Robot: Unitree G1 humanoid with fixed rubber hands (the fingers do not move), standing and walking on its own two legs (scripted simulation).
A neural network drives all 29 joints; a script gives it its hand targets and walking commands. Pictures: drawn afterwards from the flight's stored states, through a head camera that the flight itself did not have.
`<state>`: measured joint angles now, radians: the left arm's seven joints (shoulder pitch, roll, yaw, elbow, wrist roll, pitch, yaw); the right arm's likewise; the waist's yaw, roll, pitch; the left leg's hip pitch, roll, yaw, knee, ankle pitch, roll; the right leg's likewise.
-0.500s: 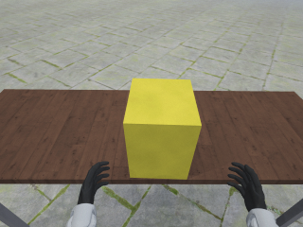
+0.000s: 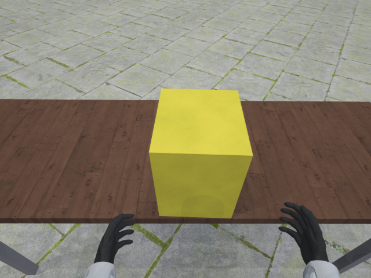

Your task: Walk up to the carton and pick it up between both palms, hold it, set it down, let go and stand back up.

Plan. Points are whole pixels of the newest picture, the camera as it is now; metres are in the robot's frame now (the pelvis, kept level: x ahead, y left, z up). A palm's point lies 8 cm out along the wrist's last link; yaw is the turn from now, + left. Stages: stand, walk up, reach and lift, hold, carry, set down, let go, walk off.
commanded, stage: set down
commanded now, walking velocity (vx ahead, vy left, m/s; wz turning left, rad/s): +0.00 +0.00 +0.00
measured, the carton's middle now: (197, 155) +0.42 +0.00 +0.03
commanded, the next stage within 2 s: let go in 1.18 s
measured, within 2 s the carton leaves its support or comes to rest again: neither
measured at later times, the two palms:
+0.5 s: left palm (107, 273) +0.17 +0.18 -0.05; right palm (308, 265) +0.19 -0.23 -0.02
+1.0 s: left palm (102, 277) +0.17 +0.20 -0.07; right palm out of the picture +0.17 -0.23 -0.05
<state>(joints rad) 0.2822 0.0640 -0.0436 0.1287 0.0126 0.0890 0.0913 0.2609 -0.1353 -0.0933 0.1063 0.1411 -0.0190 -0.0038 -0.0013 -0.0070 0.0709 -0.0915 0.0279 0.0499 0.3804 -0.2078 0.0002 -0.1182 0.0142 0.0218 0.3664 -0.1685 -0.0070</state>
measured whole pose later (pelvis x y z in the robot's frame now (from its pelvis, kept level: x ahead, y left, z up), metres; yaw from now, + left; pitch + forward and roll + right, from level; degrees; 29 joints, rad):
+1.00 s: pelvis +0.01 +0.00 +0.00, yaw +0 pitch -4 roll +0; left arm 0.23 0.10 0.00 0.45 0.01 0.05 0.05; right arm 0.27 -0.14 -0.09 0.43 0.08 -0.12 0.02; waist 0.00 -0.01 0.08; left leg -0.09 0.03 0.05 0.38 -0.22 0.00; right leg -0.12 0.01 0.02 0.37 -0.18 -0.01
